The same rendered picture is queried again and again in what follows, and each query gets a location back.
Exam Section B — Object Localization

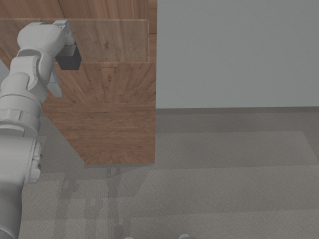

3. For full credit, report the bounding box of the left robot upper arm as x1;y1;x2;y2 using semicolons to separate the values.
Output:
0;134;43;239

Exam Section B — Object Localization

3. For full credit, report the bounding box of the drawer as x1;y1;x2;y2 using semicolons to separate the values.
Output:
0;18;148;62

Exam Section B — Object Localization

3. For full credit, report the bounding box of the cabinet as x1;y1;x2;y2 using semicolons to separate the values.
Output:
0;0;158;165

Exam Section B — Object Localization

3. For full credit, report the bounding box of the handle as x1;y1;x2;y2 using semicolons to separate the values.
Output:
55;42;82;70

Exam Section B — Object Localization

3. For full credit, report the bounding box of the robot left forearm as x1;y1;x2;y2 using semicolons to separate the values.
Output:
0;46;54;139

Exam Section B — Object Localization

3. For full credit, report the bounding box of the left robot hand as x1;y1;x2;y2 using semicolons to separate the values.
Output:
17;19;75;98

